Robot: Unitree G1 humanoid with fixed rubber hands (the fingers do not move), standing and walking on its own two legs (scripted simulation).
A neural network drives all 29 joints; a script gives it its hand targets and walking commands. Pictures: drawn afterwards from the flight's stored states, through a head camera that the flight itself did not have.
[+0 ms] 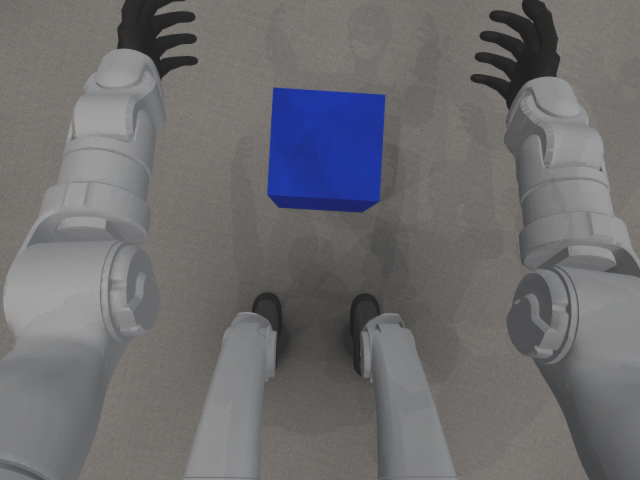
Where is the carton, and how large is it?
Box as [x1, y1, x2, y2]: [267, 88, 384, 211]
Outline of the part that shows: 273,88 267,194 279,207 345,211 363,211 379,200 384,95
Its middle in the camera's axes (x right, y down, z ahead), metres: +0.01 -0.19 +0.84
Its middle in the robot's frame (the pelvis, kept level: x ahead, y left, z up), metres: +0.54 -0.01 -0.53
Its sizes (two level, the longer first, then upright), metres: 0.210 0.200 0.250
